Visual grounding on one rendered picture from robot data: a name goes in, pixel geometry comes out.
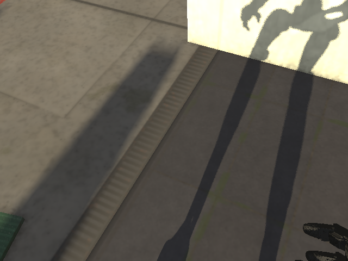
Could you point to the robot right hand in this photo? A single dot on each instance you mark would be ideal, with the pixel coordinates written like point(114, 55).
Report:
point(335, 234)

